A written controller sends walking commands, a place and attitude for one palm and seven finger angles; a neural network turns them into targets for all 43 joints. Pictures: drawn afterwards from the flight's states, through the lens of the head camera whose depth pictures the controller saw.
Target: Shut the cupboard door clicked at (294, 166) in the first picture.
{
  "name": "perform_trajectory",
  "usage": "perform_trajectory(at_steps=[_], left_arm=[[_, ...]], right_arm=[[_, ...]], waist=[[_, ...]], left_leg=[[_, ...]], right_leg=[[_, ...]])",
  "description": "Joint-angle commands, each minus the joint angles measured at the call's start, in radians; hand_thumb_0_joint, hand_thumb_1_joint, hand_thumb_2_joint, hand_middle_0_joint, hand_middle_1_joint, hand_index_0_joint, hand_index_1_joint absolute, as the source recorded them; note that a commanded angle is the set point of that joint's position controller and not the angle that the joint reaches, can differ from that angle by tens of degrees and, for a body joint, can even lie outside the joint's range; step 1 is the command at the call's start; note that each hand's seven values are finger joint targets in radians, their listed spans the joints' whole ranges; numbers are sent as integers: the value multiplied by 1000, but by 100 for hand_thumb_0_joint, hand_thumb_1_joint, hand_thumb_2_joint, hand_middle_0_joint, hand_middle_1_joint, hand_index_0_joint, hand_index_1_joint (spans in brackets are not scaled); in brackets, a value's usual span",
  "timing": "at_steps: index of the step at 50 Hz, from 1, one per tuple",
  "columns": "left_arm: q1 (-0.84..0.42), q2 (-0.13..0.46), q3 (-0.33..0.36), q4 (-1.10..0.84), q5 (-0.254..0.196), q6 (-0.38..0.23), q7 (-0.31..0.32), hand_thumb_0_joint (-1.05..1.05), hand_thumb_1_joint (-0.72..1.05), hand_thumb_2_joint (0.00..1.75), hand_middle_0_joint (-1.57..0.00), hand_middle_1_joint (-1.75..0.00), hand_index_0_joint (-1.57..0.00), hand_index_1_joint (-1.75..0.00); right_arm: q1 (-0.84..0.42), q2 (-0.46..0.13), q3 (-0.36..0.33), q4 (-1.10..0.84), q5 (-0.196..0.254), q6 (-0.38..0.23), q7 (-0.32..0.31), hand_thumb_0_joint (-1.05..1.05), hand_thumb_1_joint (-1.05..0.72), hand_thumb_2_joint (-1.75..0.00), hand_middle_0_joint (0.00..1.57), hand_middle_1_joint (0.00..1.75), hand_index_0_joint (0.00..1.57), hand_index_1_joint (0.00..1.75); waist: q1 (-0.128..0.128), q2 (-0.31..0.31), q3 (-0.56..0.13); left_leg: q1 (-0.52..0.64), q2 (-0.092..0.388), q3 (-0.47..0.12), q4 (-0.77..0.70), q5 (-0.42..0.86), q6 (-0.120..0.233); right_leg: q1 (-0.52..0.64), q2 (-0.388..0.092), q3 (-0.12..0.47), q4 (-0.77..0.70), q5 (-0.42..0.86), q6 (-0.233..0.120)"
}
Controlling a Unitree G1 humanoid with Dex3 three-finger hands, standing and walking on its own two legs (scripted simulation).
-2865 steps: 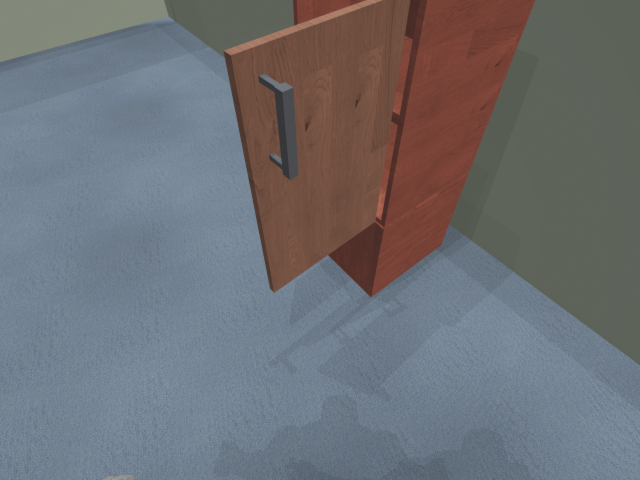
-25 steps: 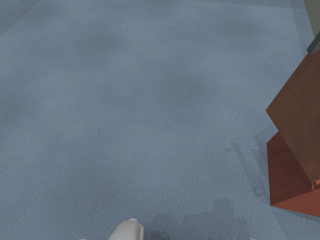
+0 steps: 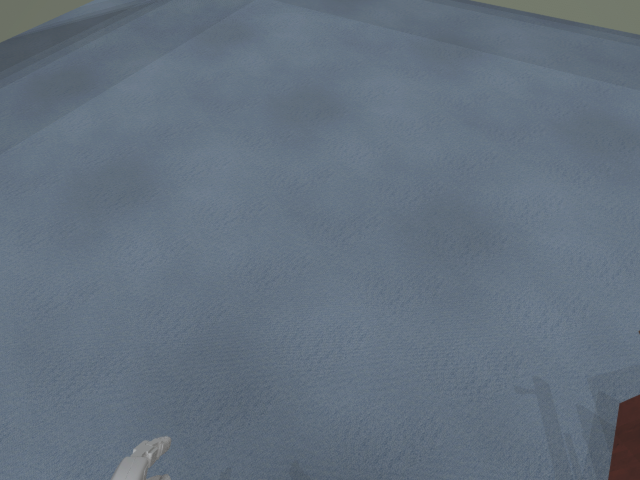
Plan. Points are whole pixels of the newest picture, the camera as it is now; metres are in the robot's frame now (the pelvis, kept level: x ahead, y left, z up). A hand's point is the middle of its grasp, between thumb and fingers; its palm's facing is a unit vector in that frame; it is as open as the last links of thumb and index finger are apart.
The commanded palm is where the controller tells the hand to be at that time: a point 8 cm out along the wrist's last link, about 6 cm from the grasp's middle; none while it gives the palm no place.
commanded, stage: walk to a spot facing it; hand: left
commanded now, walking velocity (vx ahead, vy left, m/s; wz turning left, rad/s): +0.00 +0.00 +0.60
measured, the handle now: out of the picture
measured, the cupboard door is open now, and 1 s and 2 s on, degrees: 26 26 26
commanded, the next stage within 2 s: turn to face it in 0.94 s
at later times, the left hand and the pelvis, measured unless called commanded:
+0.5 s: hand out of the picture +0.08 +0.25 -0.18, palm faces +0.36 -0.91 -0.22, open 7.4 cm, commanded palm none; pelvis +0.14 +0.06 +0.00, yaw +19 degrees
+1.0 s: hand (147, 326) +0.35 +0.31 -0.13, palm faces +0.54 -0.81 -0.24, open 7.4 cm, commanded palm none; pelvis +0.33 +0.08 +0.01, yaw +35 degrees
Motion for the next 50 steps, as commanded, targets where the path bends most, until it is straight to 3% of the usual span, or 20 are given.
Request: perform_trajectory(at_steps=[1,4,6,9,14,16,18,19,20,21,22,25,29,38,41,42,43,44,46,50], left_arm=[[111,194,54,-34,1,-19,36,0,90,90,-20,-30,-20,-30],[43,114,29,-27,-4,-43,32,0,90,90,-20,-30,-20,-30],[104,118,32,4,-2,-55,32,0,90,90,-20,-30,-20,-30],[202,122,34,51,-1,-55,36,0,90,90,-20,-30,-20,-30],[241,148,41,76,1,-53,32,0,90,90,-20,-30,-20,-30],[206,175,46,68,0,-54,30,0,90,90,-20,-30,-20,-30],[170,177,46,55,-15,-52,21,0,90,90,-20,-30,-20,-30],[165,108,35,13,-26,-47,2,0,90,90,-20,-30,-20,-30],[58,96,18,-57,-19,-39,3,0,90,90,-20,-30,-20,-30],[-4,113,27,-84,-20,-32,10,0,90,90,-20,-30,-20,-30],[-15,100,32,-72,-13,-35,17,0,90,90,-20,-30,-20,-30],[76,91,37,-1,4,-10,-3,0,90,90,-20,-30,-20,-30],[40,69,33,-10,1,1,-8,0,90,90,-20,-30,-20,-30],[-127,79,18,-87,-10,-15,-9,0,90,90,-20,-30,-20,-30],[-27,89,19,-65,-13,-29,-1,0,90,90,-20,-30,-20,-30],[77,116,30,-36,-14,-38,5,0,90,90,-20,-30,-20,-30],[190,201,50,-6,-5,-48,18,0,90,90,-20,-30,-20,-30],[272,260,62,6,0,-48,24,0,90,90,-20,-30,-20,-30],[152,173,45,-20,-6,-36,41,0,90,90,-20,-30,-20,-30],[34,92,17,-32,-7,-34,45,0,90,90,-20,-30,-20,-30]], right_arm=[[-91,-107,-43,-127,-7,-35,7,0,-90,-90,20,30,20,30],[-69,-72,-36,-82,-5,-29,30,0,-90,-90,20,30,20,30],[-85,-41,-26,-81,2,-33,38,0,-90,-90,20,30,20,30],[-137,-9,-11,-88,4,-33,42,0,-90,-90,20,30,20,30],[-190,-2,1,-108,8,-48,50,0,-90,-90,20,30,20,30],[-101,-28,-7,-93,6,-60,43,0,-90,-90,20,30,20,30],[122,-109,-34,-32,-4,-70,31,0,-90,-90,20,30,20,30],[237,-254,-73,-12,-17,-78,19,0,-90,-90,20,30,20,30],[319,-317,-80,0,-1,-74,4,0,-90,-90,20,30,20,30],[285,-305,-80,2,5,-67,-6,0,-90,-90,20,30,20,30],[206,-254,-64,-22,3,-78,-9,0,-90,-90,20,30,20,30],[20,-151,-28,-64,-3,-98,-18,0,-90,-90,20,30,20,30],[54,-145,-25,-50,1,-111,-19,0,-90,-90,20,30,20,30],[127,-141,-35,0,3,-100,-17,0,-90,-90,20,30,20,30],[102,-134,-38,0,8,-87,-25,0,-90,-90,20,30,20,30],[76,-128,-38,-6,19,-90,-22,0,-90,-90,20,30,20,30],[101,-83,-35,-11,31,-97,-14,0,-90,-90,20,30,20,30],[148,-45,-31,-25,36,-99,-22,0,-90,-90,20,30,20,30],[130,-60,-36,-23,16,-74,-22,0,-90,-90,20,30,20,30],[66,-17,-20,-17,9,-36,11,0,-90,-90,20,30,20,30]], waist=[[43,-254,26],[-10,-215,31],[5,-206,-7],[42,-216,-34],[55,-243,-29],[4,-252,-73],[-120,-119,-193],[-168,189,-286],[-187,221,-323],[-162,58,-247],[-128,32,-165],[-16,108,-33],[-8,10,-39],[-36,80,-54],[14,90,-74],[68,39,-118],[113,-154,-211],[114,-346,-335],[68,-226,-175],[-14,-192,-97]], left_leg=[[-416,49,8,555,-28,2],[-345,88,73,535,146,-24],[-338,76,128,418,153,-31],[-326,64,196,246,142,-28],[-232,42,273,0,143,11],[-73,-3,310,-98,117,42],[331,-13,280,-260,266,77],[595,290,-157,-290,415,214],[665,429,-408,-370,599,316],[577,459,-389,-410,538,334],[400,406,-298,-440,379,287],[118,261,-153,-503,209,201],[145,233,-138,-525,325,219],[280,190,-123,-418,639,191],[215,165,-121,-277,758,140],[102,134,-99,-172,702,102],[-94,27,-13,81,447,47],[-216,-99,102,403,-174,-7],[-283,12,42,601,-113,-6],[-218,66,91,521,64,-29]], right_leg=[[176,-447,542,-501,-428,-170],[147,-320,155,-417,10,-118],[257,-294,37,-366,287,-107],[390,-287,-62,-291,607,-91],[427,-324,-129,-237,718,-85],[402,-333,-158,-116,863,-79],[189,-287,-219,230,689,-29],[-178,-128,-206,561,-51,32],[-373,-65,-69,747,-320,35],[-413,-101,30,795,-252,24],[-378,-124,34,759,-189,20],[-265,-140,68,618,-42,37],[-277,-109,61,456,42,61],[-216,-20,18,80,111,65],[8,19,3,-80,155,42],[227,-9,25,-175,255,26],[498,-219,217,-208,396,-52],[599,-502,494,-252,612,-178],[402,-483,401,-291,486,-223],[174,-329,65,-297,504,-132]])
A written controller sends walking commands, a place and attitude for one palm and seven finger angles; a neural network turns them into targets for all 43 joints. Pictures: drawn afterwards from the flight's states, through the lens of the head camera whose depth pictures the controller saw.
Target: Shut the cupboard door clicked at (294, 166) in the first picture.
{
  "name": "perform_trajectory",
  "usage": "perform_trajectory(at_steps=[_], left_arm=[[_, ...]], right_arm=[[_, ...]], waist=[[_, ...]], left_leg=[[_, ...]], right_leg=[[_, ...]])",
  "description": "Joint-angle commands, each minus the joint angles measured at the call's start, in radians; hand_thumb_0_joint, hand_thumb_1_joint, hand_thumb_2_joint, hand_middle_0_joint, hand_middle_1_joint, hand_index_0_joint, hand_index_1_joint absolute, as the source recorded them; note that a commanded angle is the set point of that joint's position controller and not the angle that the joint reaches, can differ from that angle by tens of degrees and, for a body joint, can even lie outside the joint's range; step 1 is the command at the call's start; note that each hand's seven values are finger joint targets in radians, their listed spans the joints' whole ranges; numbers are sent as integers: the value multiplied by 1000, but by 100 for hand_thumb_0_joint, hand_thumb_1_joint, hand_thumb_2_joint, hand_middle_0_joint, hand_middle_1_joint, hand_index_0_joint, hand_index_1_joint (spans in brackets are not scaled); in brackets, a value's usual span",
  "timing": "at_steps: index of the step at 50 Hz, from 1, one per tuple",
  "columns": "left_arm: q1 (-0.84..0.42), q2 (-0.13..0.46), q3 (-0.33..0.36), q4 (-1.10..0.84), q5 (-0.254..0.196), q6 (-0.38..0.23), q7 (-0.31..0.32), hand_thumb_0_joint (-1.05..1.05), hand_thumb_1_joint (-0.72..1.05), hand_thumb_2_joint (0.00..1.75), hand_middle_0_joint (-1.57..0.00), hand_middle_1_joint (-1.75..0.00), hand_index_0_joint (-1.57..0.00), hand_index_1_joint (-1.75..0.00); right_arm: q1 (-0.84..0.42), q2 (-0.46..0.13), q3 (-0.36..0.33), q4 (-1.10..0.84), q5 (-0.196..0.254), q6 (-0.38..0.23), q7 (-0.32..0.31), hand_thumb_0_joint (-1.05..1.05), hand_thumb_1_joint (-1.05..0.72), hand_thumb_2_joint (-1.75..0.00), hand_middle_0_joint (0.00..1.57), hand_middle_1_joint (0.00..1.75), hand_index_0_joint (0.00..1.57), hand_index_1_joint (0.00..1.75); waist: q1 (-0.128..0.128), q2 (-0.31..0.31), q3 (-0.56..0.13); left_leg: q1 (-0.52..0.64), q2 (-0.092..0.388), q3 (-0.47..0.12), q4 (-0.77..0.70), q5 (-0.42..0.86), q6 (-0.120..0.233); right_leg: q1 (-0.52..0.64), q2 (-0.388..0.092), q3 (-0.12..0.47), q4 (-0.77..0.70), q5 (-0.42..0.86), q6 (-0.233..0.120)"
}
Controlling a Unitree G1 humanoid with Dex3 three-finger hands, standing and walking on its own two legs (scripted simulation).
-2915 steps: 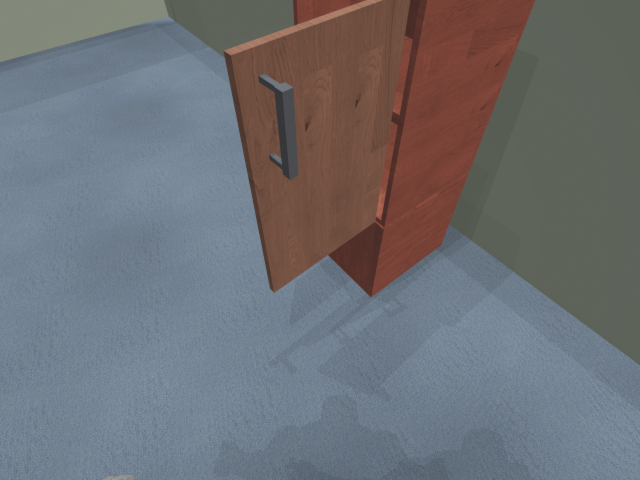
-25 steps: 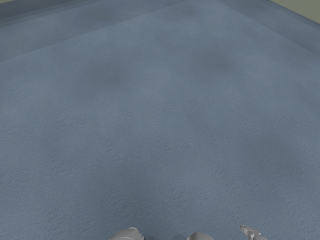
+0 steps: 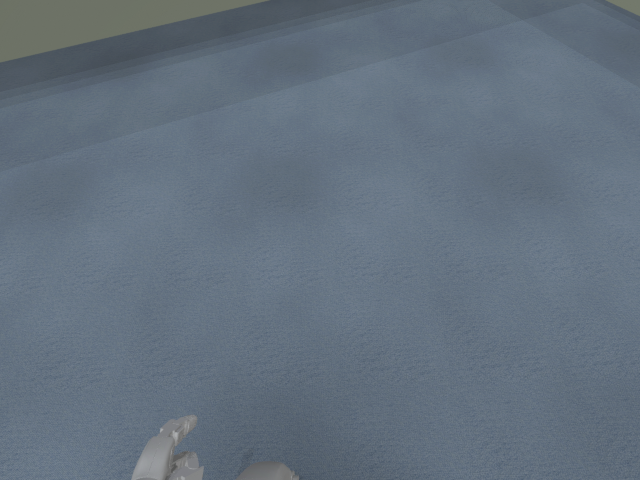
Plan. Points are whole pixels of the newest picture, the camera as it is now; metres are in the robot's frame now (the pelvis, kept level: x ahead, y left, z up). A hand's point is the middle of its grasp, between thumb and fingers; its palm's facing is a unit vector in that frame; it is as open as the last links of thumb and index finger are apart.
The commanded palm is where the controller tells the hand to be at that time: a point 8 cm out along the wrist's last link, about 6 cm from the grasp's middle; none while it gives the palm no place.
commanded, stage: turn to face it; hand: left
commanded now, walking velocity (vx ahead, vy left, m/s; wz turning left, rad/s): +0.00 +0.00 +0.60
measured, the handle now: out of the picture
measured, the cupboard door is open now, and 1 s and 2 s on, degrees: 26 26 26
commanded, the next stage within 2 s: none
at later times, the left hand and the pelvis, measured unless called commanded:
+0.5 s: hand out of the picture +0.09 +0.20 -0.17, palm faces +0.02 -0.98 -0.17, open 7.4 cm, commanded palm none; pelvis +0.08 +0.02 +0.00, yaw -6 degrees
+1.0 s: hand (204, 367) +0.30 +0.20 -0.17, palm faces -0.36 -0.91 -0.21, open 7.4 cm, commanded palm none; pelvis +0.13 +0.05 +0.00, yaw -24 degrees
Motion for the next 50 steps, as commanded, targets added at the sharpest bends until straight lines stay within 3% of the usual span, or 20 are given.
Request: perform_trajectory(at_steps=[1,8,11,13,14,18,22,26,27,28,29,30,34,39,42,43,44,45,46,50], left_arm=[[87,162,43,-30,0,-5,21,0,90,90,-20,-30,-20,-30],[204,136,18,80,4,-10,21,0,90,90,-20,-30,-20,-30],[189,122,4,107,-13,0,21,0,90,90,-20,-30,-20,-30],[237,65,-3,112,-24,20,24,0,90,90,-20,-30,-20,-30],[250,52,0,121,-17,32,24,0,90,90,-20,-30,-20,-30],[179,98,29,119,-14,71,-2,0,90,90,-20,-30,-20,-30],[189,73,44,114,-9,80,-19,0,90,90,-20,-30,-20,-30],[242,69,59,108,-2,75,-28,0,90,90,-20,-30,-20,-30],[275,90,67,113,1,72,-26,0,90,90,-20,-30,-20,-30],[289,156,78,110,8,60,-19,0,90,90,-20,-30,-20,-30],[294,250,93,106,10,51,-9,0,90,90,-20,-30,-20,-30],[309,270,95,102,-1,52,2,0,90,90,-20,-30,-20,-30],[124,211,79,44,3,58,13,0,90,90,-20,-30,-20,-30],[110,255,84,26,5,61,4,0,90,90,-20,-30,-20,-30],[54,238,77,9,-12,72,-4,0,90,90,-20,-30,-20,-30],[48,199,66,-10,-21,77,-10,0,90,90,-20,-30,-20,-30],[60,148,56,-28,-27,77,-20,0,90,90,-20,-30,-20,-30],[36,177,55,-43,-14,78,-19,0,90,90,-20,-30,-20,-30],[31,176,59,-47,-8,81,-23,0,90,90,-20,-30,-20,-30],[-2,150,51,-38,-9,93,-45,0,90,90,-20,-30,-20,-30]], right_arm=[[-23,-18,-5,-104,-2,-2,23,0,-90,-90,20,30,20,30],[-66,49,33,-81,-3,-21,11,0,-90,-90,20,30,20,30],[-9,-15,29,-43,-5,-44,1,0,-90,-90,20,30,20,30],[3,-137,7,-39,-5,-50,-20,0,-90,-90,20,30,20,30],[-14,-152,1,-40,-10,-37,-27,0,-90,-90,20,30,20,30],[-66,-127,8,-59,-13,-27,-57,0,-90,-90,20,30,20,30],[-125,-137,-9,-92,-12,-12,-53,0,-90,-90,20,30,20,30],[-167,-132,-22,-102,-7,-3,-46,0,-90,-90,20,30,20,30],[-183,-123,-25,-107,-3,-1,-43,0,-90,-90,20,30,20,30],[-178,-81,-23,-120,5,0,-36,0,-90,-90,20,30,20,30],[-204,-24,-11,-157,9,3,-27,0,-90,-90,20,30,20,30],[-215,-49,-8,-168,7,13,-26,0,-90,-90,20,30,20,30],[-207,-69,-13,-150,-1,7,-19,0,-90,-90,20,30,20,30],[-132,-38,5,-141,7,-9,-21,0,-90,-90,20,30,20,30],[-20,-72,5,-119,7,-24,-31,0,-90,-90,20,30,20,30],[1,-141,-6,-122,-1,-35,-37,0,-90,-90,20,30,20,30],[7,-239,-25,-140,-14,-37,-40,0,-90,-90,20,30,20,30],[16,-240,-23,-151,-16,-33,-41,0,-90,-90,20,30,20,30],[-13,-220,-14,-164,-24,-34,-44,0,-90,-90,20,30,20,30],[-55,-190,-1,-170,-21,-33,-51,0,-90,-90,20,30,20,30]], waist=[[21,-192,-110],[52,-225,-146],[15,-149,-163],[24,102,-200],[21,129,-150],[11,252,-87],[42,107,-110],[89,93,-96],[113,36,-87],[122,-147,-74],[139,-365,-55],[153,-275,-71],[84,-227,-49],[75,-143,-143],[18,-141,-156],[12,5,-158],[17,259,-151],[9,211,-143],[25,137,-124],[44,150,-96]], left_leg=[[-111,81,2,-7,108,-26],[70,37,105,-504,182,-18],[381,66,83,-804,467,-14],[488,326,-120,-773,876,102],[413,390,-125,-808,805,157],[421,400,-71,-843,974,193],[363,392,11,-837,763,177],[259,349,85,-753,500,114],[207,314,123,-669,403,77],[103,214,186,-503,221,15],[-81,74,199,-276,-111,-33],[-82,91,73,-132,-133,-28],[-106,122,0,-124,36,-36],[65,64,62,-526,68,-49],[293,69,58,-810,291,-44],[388,201,-86,-917,303,0],[417,437,-324,-972,429,111],[361,518,-342,-948,547,186],[328,501,-306,-938,633,212],[383,383,-42,-852,905,159]], right_leg=[[152,-277,77,-218,463,-83],[230,-188,76,-148,724,-98],[88,-112,80,-89,454,-39],[-27,-13,46,-37,-48,43],[-22,8,45,32,-262,44],[-129,11,102,338,-342,43],[-57,32,52,284,-266,50],[70,63,14,72,-30,44],[127,51,52,-23,71,29],[173,-74,272,-151,217,-29],[226,-273,558,-251,386,-163],[192,-326,607,-285,309,-240],[116,-195,475,-256,136,-194],[175,-134,437,-157,329,-167],[44,-58,403,-71,246,-76],[-82,30,329,26,96,-21],[-212,136,189,233,-268,33],[-193,98,176,414,-391,40],[-197,81,183,509,-364,49],[-200,53,106,483,-291,70]])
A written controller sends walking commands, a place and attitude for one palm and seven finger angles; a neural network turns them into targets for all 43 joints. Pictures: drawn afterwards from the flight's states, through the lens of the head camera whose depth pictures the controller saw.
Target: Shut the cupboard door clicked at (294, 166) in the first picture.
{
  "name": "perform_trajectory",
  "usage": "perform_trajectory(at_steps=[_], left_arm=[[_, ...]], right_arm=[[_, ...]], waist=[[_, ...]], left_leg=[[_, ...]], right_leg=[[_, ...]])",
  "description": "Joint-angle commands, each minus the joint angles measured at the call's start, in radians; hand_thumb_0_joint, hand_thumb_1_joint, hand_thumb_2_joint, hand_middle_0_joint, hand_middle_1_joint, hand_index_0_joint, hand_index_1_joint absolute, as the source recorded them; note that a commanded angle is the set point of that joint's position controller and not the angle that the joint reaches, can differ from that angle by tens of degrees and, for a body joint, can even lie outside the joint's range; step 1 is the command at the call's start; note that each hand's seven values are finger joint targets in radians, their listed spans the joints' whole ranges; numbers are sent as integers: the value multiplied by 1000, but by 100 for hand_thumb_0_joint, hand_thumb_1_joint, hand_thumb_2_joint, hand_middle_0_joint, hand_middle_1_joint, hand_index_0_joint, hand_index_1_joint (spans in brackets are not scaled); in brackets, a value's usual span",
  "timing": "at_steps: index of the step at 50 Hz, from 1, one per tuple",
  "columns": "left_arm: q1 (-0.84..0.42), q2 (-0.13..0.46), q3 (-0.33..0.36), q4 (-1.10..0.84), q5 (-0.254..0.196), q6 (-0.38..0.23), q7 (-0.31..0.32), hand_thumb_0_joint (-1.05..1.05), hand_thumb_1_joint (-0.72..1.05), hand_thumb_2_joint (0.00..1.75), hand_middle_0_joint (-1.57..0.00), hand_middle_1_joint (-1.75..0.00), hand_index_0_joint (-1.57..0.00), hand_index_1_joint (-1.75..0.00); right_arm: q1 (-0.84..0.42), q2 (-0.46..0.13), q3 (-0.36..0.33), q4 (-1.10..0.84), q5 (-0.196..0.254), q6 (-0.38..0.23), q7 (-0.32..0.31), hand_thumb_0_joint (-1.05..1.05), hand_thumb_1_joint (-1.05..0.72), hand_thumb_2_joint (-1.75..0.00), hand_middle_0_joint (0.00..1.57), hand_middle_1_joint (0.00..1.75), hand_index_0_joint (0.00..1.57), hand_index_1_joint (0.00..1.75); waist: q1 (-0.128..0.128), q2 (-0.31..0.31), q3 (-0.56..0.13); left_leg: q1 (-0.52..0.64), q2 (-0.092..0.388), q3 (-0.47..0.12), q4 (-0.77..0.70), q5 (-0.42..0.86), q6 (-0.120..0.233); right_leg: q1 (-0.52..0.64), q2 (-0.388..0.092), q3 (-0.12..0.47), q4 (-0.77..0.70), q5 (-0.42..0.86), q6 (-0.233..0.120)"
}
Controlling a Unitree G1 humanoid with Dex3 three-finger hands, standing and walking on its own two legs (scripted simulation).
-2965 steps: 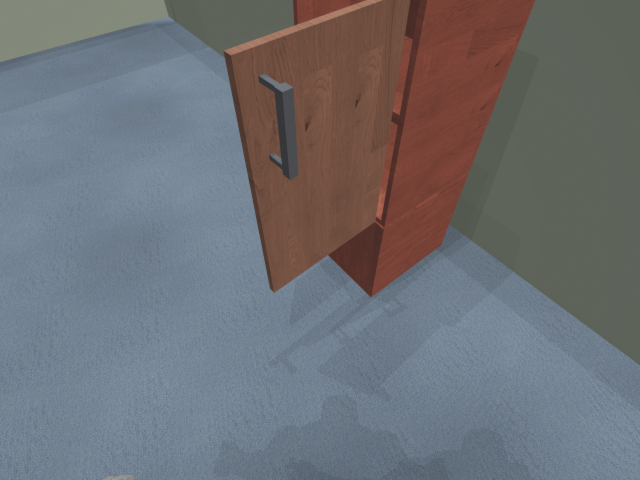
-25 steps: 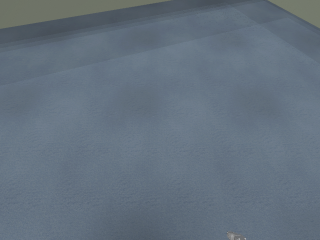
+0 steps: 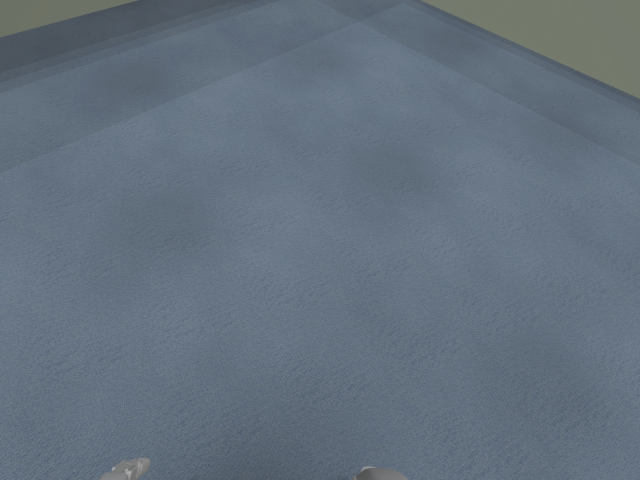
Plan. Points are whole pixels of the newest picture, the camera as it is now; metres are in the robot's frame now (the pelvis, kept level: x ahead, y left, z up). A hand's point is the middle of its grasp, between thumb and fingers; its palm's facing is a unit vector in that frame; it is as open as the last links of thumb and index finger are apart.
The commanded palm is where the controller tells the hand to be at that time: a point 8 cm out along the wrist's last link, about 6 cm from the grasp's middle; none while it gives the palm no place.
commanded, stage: turn to face it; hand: left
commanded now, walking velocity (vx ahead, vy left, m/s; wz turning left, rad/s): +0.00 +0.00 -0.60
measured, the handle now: out of the picture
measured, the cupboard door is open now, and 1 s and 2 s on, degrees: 26 26 26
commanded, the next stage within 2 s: none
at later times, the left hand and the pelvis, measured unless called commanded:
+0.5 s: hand (212, 465) +0.16 +0.15 -0.16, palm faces -0.28 -0.94 -0.22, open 7.4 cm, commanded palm none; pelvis +0.03 -0.02 +0.00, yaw -18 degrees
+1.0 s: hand (272, 375) +0.28 +0.08 -0.16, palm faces -0.56 -0.79 -0.26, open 7.4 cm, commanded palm none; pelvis +0.05 -0.02 -0.01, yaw -36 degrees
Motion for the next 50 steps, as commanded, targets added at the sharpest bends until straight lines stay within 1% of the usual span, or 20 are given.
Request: perform_trajectory(at_steps=[1,7,10,11,12,13,14,18,24,27,28,29,30,31,35,43,47,48,49,50], left_arm=[[-49,37,-3,-112,-3,-12,-17,0,90,90,-20,-30,-20,-30],[-70,22,-7,-132,-3,-20,-21,0,90,90,-20,-30,-20,-30],[40,64,5,-101,3,-35,-13,0,90,90,-20,-30,-20,-30],[125,139,21,-78,10,-48,-2,0,90,90,-20,-30,-20,-30],[180,236,42,-55,9,-54,12,0,90,90,-20,-30,-20,-30],[192,243,41,-52,-4,-52,24,0,90,90,-20,-30,-20,-30],[130,207,34,-68,-2,-46,29,0,90,90,-20,-30,-20,-30],[-10,137,14,-114,2,-49,34,0,90,90,-20,-30,-20,-30],[26,165,25,-97,10,-45,23,0,90,90,-20,-30,-20,-30],[-4,145,25,-97,-1,-40,22,0,90,90,-20,-30,-20,-30],[-5,107,17,-105,-10,-37,20,0,90,90,-20,-30,-20,-30],[45,47,6,-114,-22,-33,12,0,90,90,-20,-30,-20,-30],[23,58,1,-122,-12,-36,13,0,90,90,-20,-30,-20,-30],[19,62,8,-130,-7,-33,10,0,90,90,-20,-30,-20,-30],[10,51,11,-97,2,-14,-17,0,90,90,-20,-30,-20,-30],[-57,18,-4,-116,0,-18,-25,0,90,90,-20,-30,-20,-30],[53,54,5,-85,3,-31,-17,0,90,90,-20,-30,-20,-30],[122,120,17,-64,9,-41,-8,0,90,90,-20,-30,-20,-30],[175,228,40,-50,15,-51,8,0,90,90,-20,-30,-20,-30],[203,246,44,-39,-2,-50,21,0,90,90,-20,-30,-20,-30]], right_arm=[[35,-202,-55,-65,-2,-17,-23,0,-90,-90,20,30,20,30],[67,-219,-72,-51,2,-10,-9,0,-90,-90,20,30,20,30],[37,-216,-79,-55,15,-4,1,0,-90,-90,20,30,20,30],[29,-165,-73,-71,26,-5,7,0,-90,-90,20,30,20,30],[-46,-97,-53,-125,26,-2,9,0,-90,-90,20,30,20,30],[-49,-130,-51,-125,26,15,-2,0,-90,-90,20,30,20,30],[-73,-112,-53,-127,26,17,1,0,-90,-90,20,30,20,30],[-37,-121,-58,-81,20,27,12,0,-90,-90,20,30,20,30],[-51,-96,-55,-98,27,13,11,0,-90,-90,20,30,20,30],[45,-103,-52,-70,31,-7,-1,0,-90,-90,20,30,20,30],[85,-149,-59,-61,28,-21,-6,0,-90,-90,20,30,20,30],[93,-255,-78,-69,13,-28,-11,0,-90,-90,20,30,20,30],[116,-270,-81,-79,13,-21,-13,0,-90,-90,20,30,20,30],[94,-253,-71,-98,1,-15,-16,0,-90,-90,20,30,20,30],[-9,-195,-49,-115,3,-17,-23,0,-90,-90,20,30,20,30],[73,-214,-73,-65,3,-10,-10,0,-90,-90,20,30,20,30],[22,-220,-82,-68,14,-2,2,0,-90,-90,20,30,20,30],[18,-183,-80,-80,23,-1,9,0,-90,-90,20,30,20,30],[-36,-94,-56,-130,26,0,13,0,-90,-90,20,30,20,30],[-60,-128,-54,-141,22,17,4,0,-90,-90,20,30,20,30]], waist=[[-12,216,-92],[-28,253,-120],[34,167,-140],[73,-30,-197],[103,-282,-155],[100,-228,-153],[73,-149,-78],[-3,-153,-80],[12,-121,-101],[-36,-110,-139],[-51,-16,-174],[-40,278,-202],[-53,331,-192],[-43,227,-162],[1,233,-79],[-39,257,-128],[31,191,-137],[66,39,-161],[98,-298,-131],[110,-247,-125]], left_leg=[[197,246,-110,-139,699,133],[198,264,-37,-96,597,110],[82,221,36,82,459,28],[-77,142,102,275,231,-30],[-344,-13,105,514,-351,-79],[-356,11,-54,633,-358,-71],[-407,26,-86,659,-284,-67],[-278,23,-74,581,-121,-90],[-158,-45,-46,268,-128,-82],[42,-60,-48,-31,43,-73],[176,26,-121,-160,112,-50],[299,270,-376,-209,271,48],[257,398,-431,-197,461,141],[168,408,-403,-194,466,191],[143,268,-153,-171,568,138],[218,268,-25,-108,586,120],[89,237,56,52,429,35],[-43,183,99,207,245,-18],[-333,12,137,449,-328,-75],[-354,12,-18,599,-365,-70]], right_leg=[[-63,-55,-46,18,18,16],[71,-33,-109,-234,100,-6],[305,-32,-108,-523,370,-34],[496,-191,79,-601,599,-86],[550,-414,384,-597,989,-213],[469,-452,394,-612,905,-285],[428,-399,333,-627,778,-283],[261,-260,223,-630,621,-216],[233,-238,309,-607,545,-221],[170,-184,308,-504,579,-151],[86,-113,246,-414,496,-99],[-89,27,106,-225,143,-31],[-101,9,23,-7,-133,-9],[-83,-29,40,111,-121,-5],[-107,-67,-19,165,13,24],[21,-43,-108,-177,75,9],[268,-29,-132,-494,343,-28],[421,-138,9,-584,474,-70],[524,-385,370,-628,778,-187],[433,-460,414,-635,814,-274]])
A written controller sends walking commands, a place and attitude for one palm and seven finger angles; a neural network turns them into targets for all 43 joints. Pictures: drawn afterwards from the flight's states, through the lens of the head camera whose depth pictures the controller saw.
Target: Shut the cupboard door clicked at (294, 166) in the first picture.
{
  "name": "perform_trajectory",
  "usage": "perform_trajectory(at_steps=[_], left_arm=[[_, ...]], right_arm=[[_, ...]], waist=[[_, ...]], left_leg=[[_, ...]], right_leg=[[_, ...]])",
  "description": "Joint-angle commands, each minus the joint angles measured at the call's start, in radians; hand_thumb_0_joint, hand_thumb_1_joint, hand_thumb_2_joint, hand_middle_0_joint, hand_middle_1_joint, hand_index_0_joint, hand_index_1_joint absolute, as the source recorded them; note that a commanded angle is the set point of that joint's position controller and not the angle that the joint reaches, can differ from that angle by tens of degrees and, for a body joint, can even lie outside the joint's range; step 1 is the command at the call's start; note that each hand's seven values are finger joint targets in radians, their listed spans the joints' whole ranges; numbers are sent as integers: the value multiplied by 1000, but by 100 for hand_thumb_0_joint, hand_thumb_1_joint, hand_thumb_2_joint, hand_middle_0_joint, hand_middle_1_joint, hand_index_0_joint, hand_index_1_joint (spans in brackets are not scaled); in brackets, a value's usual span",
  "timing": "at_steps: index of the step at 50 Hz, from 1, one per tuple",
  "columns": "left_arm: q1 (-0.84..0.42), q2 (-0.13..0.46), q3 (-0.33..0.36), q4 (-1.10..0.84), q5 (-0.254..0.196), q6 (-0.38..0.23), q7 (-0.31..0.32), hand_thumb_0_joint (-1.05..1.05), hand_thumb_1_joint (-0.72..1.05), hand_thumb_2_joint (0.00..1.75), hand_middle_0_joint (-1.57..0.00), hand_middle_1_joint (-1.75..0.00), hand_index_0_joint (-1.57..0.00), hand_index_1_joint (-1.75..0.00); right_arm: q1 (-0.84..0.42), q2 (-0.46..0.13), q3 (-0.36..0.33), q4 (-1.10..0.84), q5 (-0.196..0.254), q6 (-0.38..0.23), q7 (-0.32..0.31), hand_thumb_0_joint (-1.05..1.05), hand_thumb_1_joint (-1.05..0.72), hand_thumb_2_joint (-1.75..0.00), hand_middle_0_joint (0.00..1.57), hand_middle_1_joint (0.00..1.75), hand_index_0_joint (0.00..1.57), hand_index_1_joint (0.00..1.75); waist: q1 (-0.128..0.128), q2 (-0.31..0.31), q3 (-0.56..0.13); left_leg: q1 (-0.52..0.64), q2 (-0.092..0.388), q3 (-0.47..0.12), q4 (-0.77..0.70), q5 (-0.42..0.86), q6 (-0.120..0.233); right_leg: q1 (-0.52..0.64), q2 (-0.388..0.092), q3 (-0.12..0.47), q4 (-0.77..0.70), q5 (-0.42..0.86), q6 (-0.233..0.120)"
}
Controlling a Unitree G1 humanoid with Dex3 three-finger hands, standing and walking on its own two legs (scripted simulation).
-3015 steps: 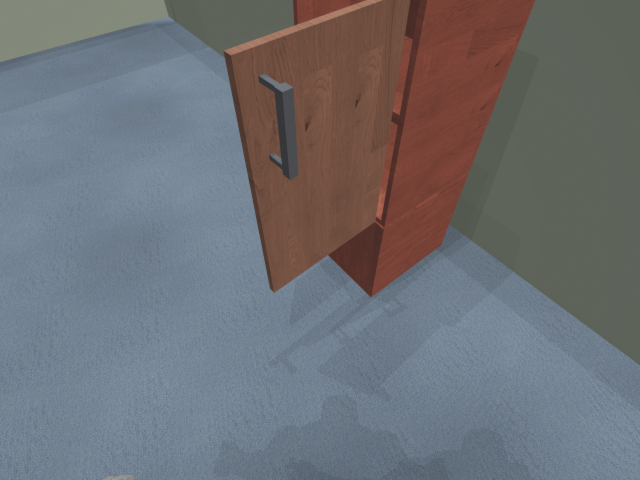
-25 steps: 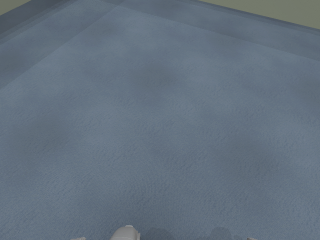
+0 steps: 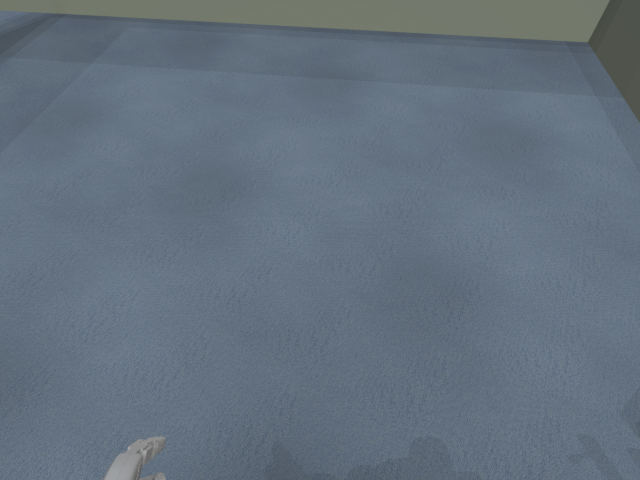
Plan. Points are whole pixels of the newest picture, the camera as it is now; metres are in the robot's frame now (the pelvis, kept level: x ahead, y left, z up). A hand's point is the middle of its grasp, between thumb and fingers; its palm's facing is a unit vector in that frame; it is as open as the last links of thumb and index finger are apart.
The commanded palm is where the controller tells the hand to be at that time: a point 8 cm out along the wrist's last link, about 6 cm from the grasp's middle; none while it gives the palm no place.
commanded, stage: turn to face it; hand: left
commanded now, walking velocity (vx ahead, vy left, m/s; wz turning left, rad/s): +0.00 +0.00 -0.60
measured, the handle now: out of the picture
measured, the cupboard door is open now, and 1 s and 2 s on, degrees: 26 26 26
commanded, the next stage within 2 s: take the last steps up to it in 1.92 s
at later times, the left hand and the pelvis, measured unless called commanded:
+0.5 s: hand (186, 460) +0.17 +0.21 -0.16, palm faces -0.24 -0.95 -0.17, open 7.4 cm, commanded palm none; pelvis +0.03 +0.03 +0.02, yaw -17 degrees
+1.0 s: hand (252, 418) +0.22 +0.12 -0.14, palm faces -0.53 -0.82 -0.23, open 7.4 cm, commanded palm none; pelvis +0.05 -0.01 +0.02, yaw -34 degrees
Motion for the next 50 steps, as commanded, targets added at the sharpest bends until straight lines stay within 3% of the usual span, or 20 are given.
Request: perform_trajectory(at_steps=[1,2,5,11,14,15,16,17,18,21,25,31,34,35,36,37,38,40,43,50], left_arm=[[181,247,51,-18,-9,-17,43,0,90,90,-20,-30,-20,-30],[101,210,47,-35,-5,-18,50,0,90,90,-20,-30,-20,-30],[-8,160,27,-71,-3,-18,48,0,90,90,-20,-30,-20,-30],[55,189,36,-50,3,-21,41,0,90,90,-20,-30,-20,-30],[23,176,36,-48,-6,-14,39,0,90,90,-20,-30,-20,-30],[2,158,33,-52,-9,-10,38,0,90,90,-20,-30,-20,-30],[16,113,24,-67,-19,-4,33,0,90,90,-20,-30,-20,-30],[38,58,14,-80,-25,-4,25,0,90,90,-20,-30,-20,-30],[16,80,18,-87,-13,-3,26,0,90,90,-20,-30,-20,-30],[26,86,31,-52,-1,7,7,0,90,90,-20,-30,-20,-30],[2,45,18,-56,-7,14,-5,0,90,90,-20,-30,-20,-30],[-31,34,11,-68,-7,8,-5,0,90,90,-20,-30,-20,-30],[55,53,16,-42,-6,-3,0,0,90,90,-20,-30,-20,-30],[125,110,26,-22,0,-11,7,0,90,90,-20,-30,-20,-30],[184,213,47,-3,9,-24,21,0,90,90,-20,-30,-20,-30],[210,259,55,6,-5,-23,34,0,90,90,-20,-30,-20,-30],[185,248,51,0,-8,-21,42,0,90,90,-20,-30,-20,-30],[48,179,46,-33,-3,-17,57,0,90,90,-20,-30,-20,-30],[18,156,30,-49,-2,-25,50,0,90,90,-20,-30,-20,-30],[37,181,40,-31,0,-18,43,0,90,90,-20,-30,-20,-30]], right_arm=[[-113,-83,-29,-142,11,-1,-11,0,-90,-90,20,30,20,30],[-116,-87,-33,-123,8,3,-11,0,-90,-90,20,30,20,30],[-77,-102,-37,-89,3,1,2,0,-90,-90,20,30,20,30],[-78,-62,-25,-95,12,-13,-3,0,-90,-90,20,30,20,30],[-2,-70,-23,-76,16,-27,-15,0,-90,-90,20,30,20,30],[41,-84,-27,-64,17,-34,-18,0,-90,-90,20,30,20,30],[60,-147,-37,-62,8,-44,-24,0,-90,-90,20,30,20,30],[79,-241,-54,-73,-6,-47,-27,0,-90,-90,20,30,20,30],[83,-238,-52,-82,-10,-42,-30,0,-90,-90,20,30,20,30],[-24,-170,-28,-109,-14,-46,-35,0,-90,-90,20,30,20,30],[17,-157,-29,-84,-10,-43,-41,0,-90,-90,20,30,20,30],[39,-176,-48,-61,-11,-35,-26,0,-90,-90,20,30,20,30],[-5,-187,-57,-64,-2,-29,-18,0,-90,-90,20,30,20,30],[-10,-163,-58,-71,7,-27,-10,0,-90,-90,20,30,20,30],[-50,-74,-38,-110,12,-25,-7,0,-90,-90,20,30,20,30],[-100,-85,-31,-137,8,-12,-12,0,-90,-90,20,30,20,30],[-96,-92,-29,-132,12,-4,-13,0,-90,-90,20,30,20,30],[-94,-98,-36,-104,7,-4,-11,0,-90,-90,20,30,20,30],[-79,-87,-31,-85,5,-6,-3,0,-90,-90,20,30,20,30],[-44,-65,-27,-91,17,-20,-10,0,-90,-90,20,30,20,30]], waist=[[92,-233,-67],[60,-311,-45],[5,-253,-46],[25,-161,-114],[-13,-193,-122],[-36,-169,-133],[-37,-8,-147],[-39,263,-152],[-44,217,-129],[3,158,-83],[-10,140,-96],[-28,187,-119],[28,135,-135],[58,23,-152],[95,-321,-131],[110,-358,-108],[88,-273,-90],[35,-301,-57],[8,-220,-71],[5,-207,-130]], left_leg=[[-373,-69,-211,476,-158,-14],[-400,-60,-221,487,-99,-16],[-282,-64,-214,405,37,-31],[-178,-134,-175,87,7,-37],[-26,-154,-179,-140,133,-29],[82,-132,-196,-261,211,-23],[191,-7,-326,-370,211,23],[238,223,-559,-429,317,127],[161,301,-579,-425,404,202],[89,205,-402,-406,508,190],[195,147,-230,-335,708,172],[198,180,-167,-292,674,169],[116,156,-103,-168,562,102],[13,113,-65,-40,435,50],[-249,-36,-2,181,-67,-12],[-354,-96,-113,372,-242,-24],[-369,-71,-204,453,-175,-16],[-388,-43,-223,452,-57,-23],[-270,-76,-198,323,6,-41],[-119,-147,-179,-27,56,-35]], right_leg=[[195,-382,467,-275,339,-243],[156,-317,480,-306,189,-214],[43,-213,333,-288,137,-160],[104,-200,387,-222,282,-181],[33,-162,404,-155,309,-130],[-32,-127,380,-105,244,-87],[-158,-32,308,-8,100,-34],[-284,82,148,207,-241,22],[-265,46,121,406,-354,28],[-261,-6,104,557,-247,51],[-241,-13,34,440,-201,64],[-129,-3,-13,203,-180,50],[63,16,-42,-75,48,25],[206,-38,43,-185,165,-2],[336,-283,379,-266,423,-92],[279,-393,515,-253,587,-204],[221,-390,479,-273,405,-242],[175,-287,434,-282,233,-209],[98,-214,328,-240,351,-179],[115,-180,408,-173,388,-161]])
